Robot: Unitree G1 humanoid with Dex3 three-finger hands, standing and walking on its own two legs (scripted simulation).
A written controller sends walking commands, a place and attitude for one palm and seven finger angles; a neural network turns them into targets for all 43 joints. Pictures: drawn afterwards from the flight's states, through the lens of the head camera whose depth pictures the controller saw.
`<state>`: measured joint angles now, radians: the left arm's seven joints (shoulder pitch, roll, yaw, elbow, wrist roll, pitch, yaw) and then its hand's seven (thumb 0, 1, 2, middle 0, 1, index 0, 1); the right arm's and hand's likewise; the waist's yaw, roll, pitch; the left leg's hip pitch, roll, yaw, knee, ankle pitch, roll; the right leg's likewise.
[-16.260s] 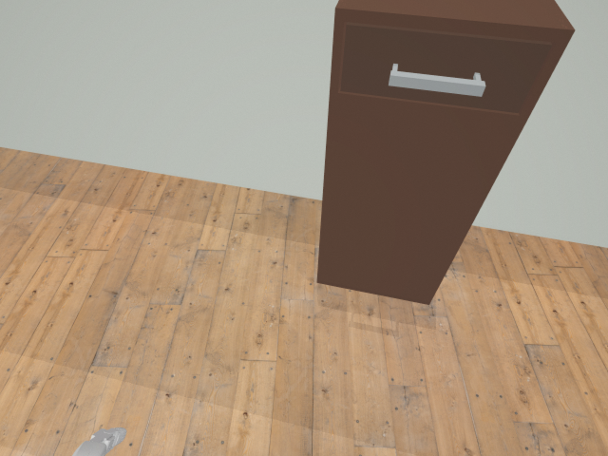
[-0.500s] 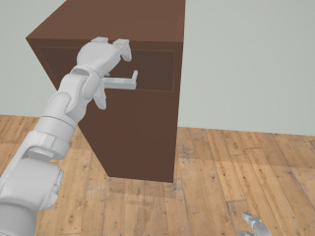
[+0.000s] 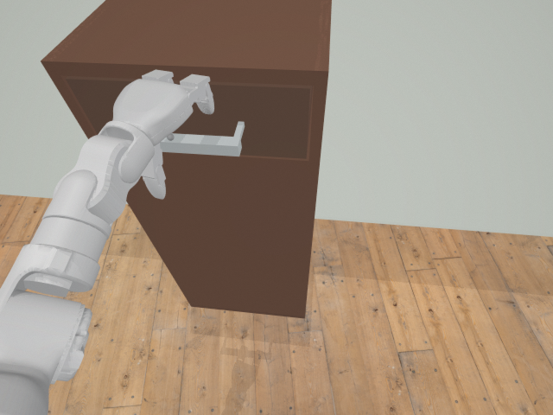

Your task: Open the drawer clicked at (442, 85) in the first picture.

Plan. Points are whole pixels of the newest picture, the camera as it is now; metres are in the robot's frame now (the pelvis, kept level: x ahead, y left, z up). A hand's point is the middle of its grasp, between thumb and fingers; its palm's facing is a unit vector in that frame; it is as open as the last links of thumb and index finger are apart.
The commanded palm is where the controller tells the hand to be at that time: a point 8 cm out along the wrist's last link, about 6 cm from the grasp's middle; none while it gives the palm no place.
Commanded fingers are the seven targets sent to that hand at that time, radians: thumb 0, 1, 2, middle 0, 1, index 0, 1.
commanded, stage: move the hooked fingers above the handle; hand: left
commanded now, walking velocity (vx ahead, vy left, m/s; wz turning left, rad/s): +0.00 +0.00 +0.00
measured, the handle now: (188, 134) +0.51 +0.17 +0.12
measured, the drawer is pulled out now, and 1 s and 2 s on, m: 0.00 0.00 0.00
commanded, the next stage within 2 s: none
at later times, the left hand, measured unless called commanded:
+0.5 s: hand (180, 135) +0.46 +0.16 +0.17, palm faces +0.07 -0.03 -1.00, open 13.8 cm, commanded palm +0.44 +0.20 +0.24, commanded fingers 0.00 -0.50 0.30 -0.30 -1.20 -0.30 -1.20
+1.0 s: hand (169, 114) +0.46 +0.17 +0.20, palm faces +0.14 -0.07 -0.99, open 13.8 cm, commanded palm +0.43 +0.20 +0.24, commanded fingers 0.00 -0.50 0.30 -0.30 -1.20 -0.30 -1.20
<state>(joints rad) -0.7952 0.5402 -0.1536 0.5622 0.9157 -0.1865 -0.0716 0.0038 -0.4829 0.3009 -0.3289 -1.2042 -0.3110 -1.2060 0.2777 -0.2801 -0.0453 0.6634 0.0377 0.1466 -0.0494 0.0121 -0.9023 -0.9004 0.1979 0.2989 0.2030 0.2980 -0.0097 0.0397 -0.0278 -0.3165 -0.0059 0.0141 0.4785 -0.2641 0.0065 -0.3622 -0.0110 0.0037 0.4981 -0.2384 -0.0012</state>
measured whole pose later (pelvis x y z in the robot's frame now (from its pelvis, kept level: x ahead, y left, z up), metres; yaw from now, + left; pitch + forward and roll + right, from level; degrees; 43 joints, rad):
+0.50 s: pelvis +0.00 +0.00 +0.00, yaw +0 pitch +6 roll +1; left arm -0.79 0.50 -0.14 0.58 0.94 -0.16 -0.04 0.01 -0.48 0.30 -0.32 -1.20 -0.32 -1.21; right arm 0.20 -0.24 -0.01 0.63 0.03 0.15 -0.04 0.01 -0.90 -0.90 0.20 0.30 0.20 0.30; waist -0.01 0.05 -0.03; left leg -0.31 -0.01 0.02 0.48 -0.27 0.01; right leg -0.36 -0.01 0.01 0.51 -0.25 0.00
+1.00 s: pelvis +0.00 +0.00 +0.00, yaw +0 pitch +5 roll +1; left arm -0.89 0.51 -0.17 0.62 0.90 -0.09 -0.03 0.01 -0.48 0.30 -0.32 -1.20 -0.31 -1.22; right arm 0.16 -0.25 0.01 0.66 0.04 0.15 -0.03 0.01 -0.90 -0.90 0.20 0.30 0.20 0.30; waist -0.01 0.04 -0.04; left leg -0.31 -0.01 0.02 0.48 -0.27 0.01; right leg -0.36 -0.02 0.01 0.51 -0.25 0.00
